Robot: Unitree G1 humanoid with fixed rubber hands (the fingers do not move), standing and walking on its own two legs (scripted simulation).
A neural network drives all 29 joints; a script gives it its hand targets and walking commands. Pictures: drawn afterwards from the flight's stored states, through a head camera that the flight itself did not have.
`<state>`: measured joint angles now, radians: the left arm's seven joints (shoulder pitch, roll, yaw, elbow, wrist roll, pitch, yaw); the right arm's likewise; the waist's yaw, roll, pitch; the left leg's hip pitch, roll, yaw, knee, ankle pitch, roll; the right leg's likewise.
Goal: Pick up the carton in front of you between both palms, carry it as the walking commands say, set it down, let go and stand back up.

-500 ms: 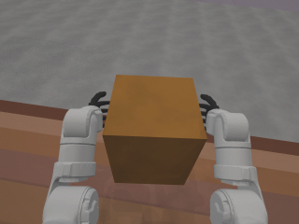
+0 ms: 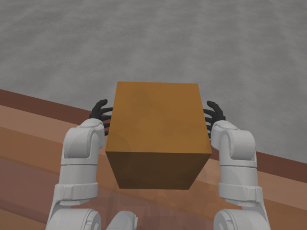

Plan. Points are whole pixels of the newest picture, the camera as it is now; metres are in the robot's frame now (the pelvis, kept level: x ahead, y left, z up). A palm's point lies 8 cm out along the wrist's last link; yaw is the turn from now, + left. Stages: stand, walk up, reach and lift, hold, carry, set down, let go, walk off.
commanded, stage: carry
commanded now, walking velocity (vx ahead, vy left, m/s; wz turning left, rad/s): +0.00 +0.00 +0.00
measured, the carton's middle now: (155, 139) +0.36 +0.03 +0.02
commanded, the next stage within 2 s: none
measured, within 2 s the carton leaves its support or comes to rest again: neither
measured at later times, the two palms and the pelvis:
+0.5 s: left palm (128, 77) +0.70 +0.17 -0.06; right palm (197, 87) +0.68 -0.13 -0.06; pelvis +0.34 +0.06 -0.13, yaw -1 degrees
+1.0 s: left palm (133, 58) +1.03 +0.20 -0.19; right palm (183, 62) +1.05 -0.10 -0.19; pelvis +0.69 +0.03 -0.27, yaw -1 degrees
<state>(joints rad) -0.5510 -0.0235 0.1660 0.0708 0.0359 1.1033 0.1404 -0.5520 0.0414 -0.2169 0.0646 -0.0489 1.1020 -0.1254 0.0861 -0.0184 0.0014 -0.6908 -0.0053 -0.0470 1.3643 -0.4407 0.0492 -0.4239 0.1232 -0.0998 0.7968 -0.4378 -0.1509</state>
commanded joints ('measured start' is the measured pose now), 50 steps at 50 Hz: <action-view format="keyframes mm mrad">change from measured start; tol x32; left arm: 1 -803 -1124 -753 -141 -513 -24 -269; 50 -775 -1149 -706 -115 -543 -64 -272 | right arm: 1 -628 950 621 -73 304 -18 217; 50 -657 988 643 -98 303 -45 180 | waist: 1 -8 3 -364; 50 53 -42 -374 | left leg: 1 -82 17 49 -313 82 -23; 5 -159 10 90 -467 548 -11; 12 798 -16 174 -895 791 42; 14 1171 326 -366 -675 1022 259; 16 964 316 -529 -739 483 289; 33 307 43 32 -101 605 40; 36 -261 -61 7 444 -209 -31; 50 106 -47 168 -770 718 -19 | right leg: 1 317 -337 495 -199 785 -156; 12 18 -134 88 654 577 86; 13 -254 -40 69 922 -175 135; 14 -485 -30 139 978 -252 158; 26 -429 -123 98 92 552 122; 34 543 -127 32 -319 742 37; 35 743 -336 280 -95 1250 -37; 38 665 -437 664 -173 544 -207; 50 282 -122 212 49 432 -51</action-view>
